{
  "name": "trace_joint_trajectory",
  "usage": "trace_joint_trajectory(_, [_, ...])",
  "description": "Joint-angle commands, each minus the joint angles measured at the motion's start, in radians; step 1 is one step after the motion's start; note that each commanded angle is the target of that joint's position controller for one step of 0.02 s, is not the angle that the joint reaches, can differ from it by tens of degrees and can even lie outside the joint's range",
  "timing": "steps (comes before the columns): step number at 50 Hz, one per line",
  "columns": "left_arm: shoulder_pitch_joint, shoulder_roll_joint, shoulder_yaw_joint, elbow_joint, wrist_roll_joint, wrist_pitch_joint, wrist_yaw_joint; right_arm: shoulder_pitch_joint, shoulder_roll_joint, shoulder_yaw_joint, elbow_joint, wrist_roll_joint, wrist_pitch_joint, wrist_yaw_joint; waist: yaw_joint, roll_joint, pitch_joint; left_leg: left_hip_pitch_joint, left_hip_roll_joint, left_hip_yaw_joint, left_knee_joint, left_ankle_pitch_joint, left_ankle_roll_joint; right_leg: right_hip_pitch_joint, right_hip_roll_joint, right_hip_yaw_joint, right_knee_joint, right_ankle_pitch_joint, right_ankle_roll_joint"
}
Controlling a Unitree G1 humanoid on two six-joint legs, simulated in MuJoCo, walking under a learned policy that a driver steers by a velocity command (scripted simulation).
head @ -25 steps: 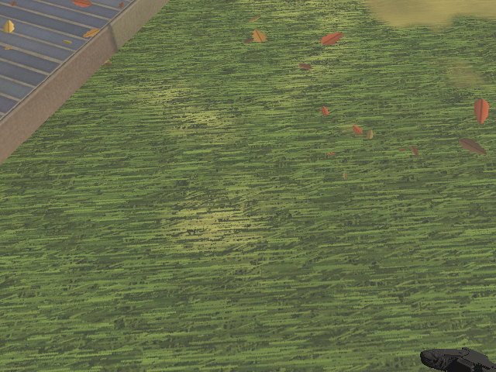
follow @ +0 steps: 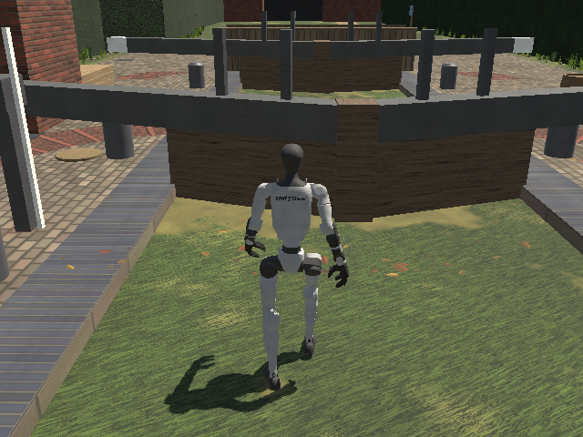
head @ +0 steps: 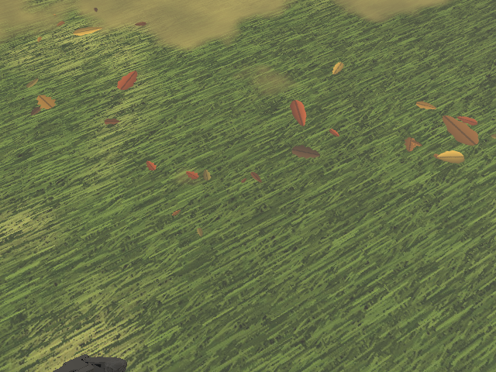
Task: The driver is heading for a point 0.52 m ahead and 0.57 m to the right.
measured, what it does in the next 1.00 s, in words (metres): walks ahead, turning right: right foot, then left foot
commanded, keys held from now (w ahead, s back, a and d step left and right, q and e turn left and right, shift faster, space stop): w+e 0.76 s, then w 0.24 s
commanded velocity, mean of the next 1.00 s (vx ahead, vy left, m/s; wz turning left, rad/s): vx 0.50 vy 0.00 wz -0.54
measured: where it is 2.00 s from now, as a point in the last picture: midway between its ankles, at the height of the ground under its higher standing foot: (358, 223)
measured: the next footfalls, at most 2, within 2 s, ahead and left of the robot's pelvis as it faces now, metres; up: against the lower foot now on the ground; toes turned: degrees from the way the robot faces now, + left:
right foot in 0.08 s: +0.20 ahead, -0.09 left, +0.00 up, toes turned -6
left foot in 0.62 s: +0.54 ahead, +0.00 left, +0.00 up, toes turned -23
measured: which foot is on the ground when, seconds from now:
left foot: down 0.00-0.08, up 0.10-0.60, down 0.62-1.00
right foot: up 0.00-0.06, down 0.08-0.62, up 0.64-1.00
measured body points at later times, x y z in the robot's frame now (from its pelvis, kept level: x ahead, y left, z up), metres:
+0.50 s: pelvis +0.27 -0.05 +0.01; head +0.30 -0.07 +0.45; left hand +0.33 +0.23 -0.11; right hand +0.41 -0.33 -0.09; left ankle +0.47 +0.06 -0.69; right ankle +0.16 -0.09 -0.74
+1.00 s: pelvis +0.53 -0.12 +0.01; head +0.56 -0.13 +0.46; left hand +0.83 -0.02 -0.09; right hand +0.37 -0.33 -0.12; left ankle +0.51 +0.01 -0.74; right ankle +0.58 -0.29 -0.69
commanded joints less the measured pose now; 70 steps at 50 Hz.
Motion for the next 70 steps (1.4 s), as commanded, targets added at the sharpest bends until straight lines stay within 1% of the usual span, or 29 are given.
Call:
trace_joint_trajectory(1, [-0.053,0.066,0.017,-0.08,0.01,-0.011,0.007,0.006,-0.187,-0.041,-0.035,0.0,0.005,-0.012,0.039,0.134,0.006,-0.004,0.266,-0.04,0.063,0.826,0.109,0.099,0.065,-0.072,-0.068,-0.116,-0.051])
trace_joint_trajectory(3, [0.141,0.097,0.039,-0.025,0.016,-0.023,0.024,0.001,-0.211,-0.043,-0.034,0.004,0.023,-0.016,0.13,0.118,-0.116,-0.03,0.256,-0.001,0.378,0.997,0.095,0.341,0.147,-0.085,-0.145,-0.155,-0.104])
trace_joint_trajectory(4, [0.324,0.15,0.064,0.034,0.024,-0.029,0.041,-0.008,-0.201,-0.037,-0.055,-0.001,0.026,-0.015,0.209,0.046,-0.224,-0.199,0.232,0.009,0.652,0.79,0.065,0.603,0.101,0.023,-0.193,-0.183,-0.145])
trace_joint_trajectory(5, [0.334,0.269,0.093,0.025,0.013,-0.025,0.058,0.03,-0.077,-0.009,-0.13,0.002,0.021,0.005,0.151,-0.202,-0.324,-0.622,0.093,-0.001,0.993,-0.041,0.006,0.914,-0.218,0.52,-0.248,-0.297,-0.257])
trace_joint_trajectory(6, [0.368,0.292,0.101,-0.002,-0.021,-0.015,0.066,-0.074,-0.148,-0.024,-0.169,-0.008,0.017,0.007,0.199,-0.141,-0.388,-0.779,-0.016,-0.203,1.16,-0.217,-0.014,0.954,-0.305,0.848,-0.389,-0.196,-0.325])
trace_joint_trajectory(8, [0.308,0.211,0.083,0.039,-0.032,-0.017,0.083,-0.153,-0.131,-0.012,-0.183,0.005,-0.001,0.01,0.147,-0.009,-0.141,-0.822,0.084,-0.265,1.049,-0.031,0.004,0.743,-0.231,0.537,-0.391,0.081,-0.273])
trace_joint_trajectory(10, [0.229,0.15,0.063,0.037,-0.037,-0.031,0.088,-0.113,-0.127,-0.012,-0.162,-0.019,0.016,0.008,0.06,0.017,-0.073,-0.682,0.118,-0.276,0.92,-0.012,-0.007,0.546,-0.13,0.4,-0.418,0.241,-0.217])
trace_joint_trajectory(15, [0.271,0.163,0.066,0.057,-0.037,-0.06,0.076,-0.162,-0.094,-0.008,-0.175,-0.029,0.062,0.021,0.051,0.011,-0.053,-0.664,0.104,-0.252,0.764,0.086,-0.043,0.435,-0.064,0.352,-0.487,0.198,-0.215])
trace_joint_trajectory(25, [0.45,0.177,0.071,0.113,-0.027,-0.062,0.091,-0.487,-0.094,0.004,-0.282,-0.012,0.039,0.029,0.167,-0.025,0.0,-0.733,0.023,-0.265,0.396,0.287,-0.027,0.606,-0.067,0.428,-0.405,0.314,-0.165])
trace_joint_trajectory(28, [0.395,0.199,0.076,0.103,-0.025,-0.06,0.101,-0.403,-0.12,-0.003,-0.269,-0.007,0.027,0.021,0.109,-0.049,-0.011,-0.527,-0.013,-0.273,0.293,0.218,0.009,0.563,-0.07,0.455,-0.337,0.396,-0.114])
trace_joint_trajectory(30, [0.346,0.206,0.075,0.098,-0.032,-0.069,0.089,-0.179,-0.169,-0.026,-0.204,-0.011,0.011,-0.002,-0.004,0.0,-0.117,-0.186,-0.03,-0.264,0.208,0.197,0.051,0.473,0.01,0.404,-0.085,0.512,-0.064])
trace_joint_trajectory(31, [0.349,0.145,0.058,0.076,-0.042,-0.079,0.079,-0.022,-0.235,-0.043,-0.193,-0.03,0.002,-0.02,-0.063,0.09,-0.255,0.05,0.162,-0.453,0.169,0.007,0.097,0.355,0.074,0.338,0.181,0.294,-0.039])
trace_joint_trajectory(32, [0.447,0.057,0.04,0.047,-0.062,-0.075,0.081,-0.005,-0.319,-0.059,-0.199,-0.046,0.01,-0.026,-0.005,0.313,-0.352,0.253,0.43,-0.902,0.063,-0.094,0.194,0.064,0.233,0.215,0.446,-0.419,-0.006])
trace_joint_trajectory(33, [0.451,0.138,0.046,0.069,-0.024,-0.063,0.09,-0.062,-0.261,-0.055,-0.199,-0.026,0.022,-0.019,0.033,0.24,-0.289,0.15,0.431,-1.025,0.024,-0.194,0.221,-0.028,0.147,0.204,0.553,-0.408,-0.013])
trace_joint_trajectory(35, [0.34,0.138,0.049,0.08,-0.013,-0.05,0.075,-0.166,-0.118,-0.021,-0.204,-0.015,0.021,-0.01,0.052,0.065,-0.077,-0.089,0.333,-0.714,-0.014,-0.08,0.186,-0.006,0.066,0.174,0.522,-0.255,-0.004])
trace_joint_trajectory(36, [0.321,0.123,0.048,0.078,-0.01,-0.042,0.066,-0.17,-0.105,-0.016,-0.194,-0.016,0.017,-0.01,0.061,0.096,-0.05,-0.14,0.29,-0.6,-0.032,0.031,0.164,0.015,0.042,0.161,0.487,-0.232,0.003])
trace_joint_trajectory(38, [0.316,0.105,0.044,0.078,-0.002,-0.021,0.048,-0.143,-0.104,-0.015,-0.163,-0.008,0.0,-0.007,0.073,0.144,-0.036,-0.189,0.251,-0.464,-0.052,0.219,0.153,0.045,0.028,0.14,0.47,-0.213,0.014])
trace_joint_trajectory(42, [0.219,0.068,0.029,0.042,0.0,-0.016,0.031,-0.084,-0.111,-0.019,-0.113,0.001,-0.031,0.011,0.071,0.131,-0.027,-0.168,0.248,-0.349,-0.088,0.4,0.182,-0.031,0.029,0.152,0.39,-0.129,0.022])
trace_joint_trajectory(47, [0.028,0.032,-0.002,-0.008,-0.001,-0.031,0.016,-0.047,-0.115,-0.018,-0.064,0.004,-0.027,0.019,0.042,0.131,0.008,-0.193,0.193,-0.199,-0.111,0.453,0.162,0.032,0.028,0.062,0.059,0.034,0.036])
trace_joint_trajectory(51, [-0.053,0.046,-0.009,-0.028,0.003,-0.035,0.02,0.032,-0.152,-0.024,-0.009,0.007,-0.014,0.014,0.026,0.132,0.022,-0.122,0.238,-0.202,-0.081,0.53,0.158,0.109,0.031,-0.003,-0.083,-0.013,0.004])
trace_joint_trajectory(53, [-0.018,0.062,-0.004,-0.014,0.009,-0.043,0.031,0.043,-0.168,-0.026,0.012,0.007,-0.001,0.01,0.052,0.136,-0.001,-0.068,0.248,-0.189,0.018,0.727,0.15,0.189,0.063,-0.027,-0.137,-0.087,-0.029])
trace_joint_trajectory(55, [0.232,0.1,0.018,0.079,0.025,-0.063,0.049,0.049,-0.15,-0.015,0.022,0.013,0.008,0.007,0.16,0.084,-0.147,-0.142,0.189,-0.127,0.337,0.806,0.116,0.532,0.094,-0.022,-0.228,-0.067,-0.077])
trace_joint_trajectory(56, [0.394,0.183,0.042,0.106,0.043,-0.067,0.066,0.038,-0.096,0.003,-0.028,0.023,0.004,0.012,0.223,-0.04,-0.283,-0.374,0.134,-0.097,0.641,0.473,0.084,0.806,-0.149,0.263,-0.263,-0.209,-0.144])
trace_joint_trajectory(57, [0.419,0.267,0.064,0.115,0.016,-0.056,0.079,0.097,-0.044,0.009,-0.06,0.023,0.007,0.018,0.179,-0.225,-0.365,-0.658,-0.033,-0.13,0.937,-0.215,0.057,0.953,-0.382,0.702,-0.378,-0.16,-0.255])
trace_joint_trajectory(58, [0.376,0.225,0.059,0.117,-0.02,-0.053,0.084,0.003,-0.144,-0.019,-0.053,0.002,0.018,0.007,0.184,-0.072,-0.267,-0.747,0.014,-0.262,0.992,-0.168,0.07,0.881,-0.331,0.634,-0.381,-0.092,-0.233])
trace_joint_trajectory(59, [0.311,0.171,0.044,0.122,-0.024,-0.058,0.086,-0.043,-0.123,-0.016,-0.069,0.01,0.011,0.012,0.146,-0.057,-0.148,-0.755,0.049,-0.274,0.961,-0.083,0.078,0.762,-0.282,0.482,-0.395,0.008,-0.208])
trace_joint_trajectory(62, [0.216,0.075,0.018,0.133,-0.026,-0.077,0.084,-0.004,-0.081,-0.009,-0.031,-0.009,0.03,0.024,0.053,-0.05,-0.058,-0.61,0.095,-0.267,0.829,0.011,0.053,0.529,-0.165,0.278,-0.484,0.135,-0.134])
trace_joint_trajectory(66, [0.274,0.096,0.026,0.184,-0.043,-0.097,0.082,-0.105,-0.058,-0.011,-0.061,-0.025,0.05,0.039,0.045,-0.033,-0.012,-0.647,0.103,-0.234,0.737,0.11,0.01,0.48,-0.13,0.242,-0.564,0.149,-0.169])
trace_joint_trajectory(70, [0.334,0.104,0.033,0.221,-0.039,-0.092,0.082,-0.274,-0.049,-0.004,-0.114,-0.018,0.046,0.037,0.08,-0.022,0.033,-0.697,0.096,-0.227,0.536,0.247,-0.023,0.493,-0.106,0.234,-0.578,0.132,-0.17])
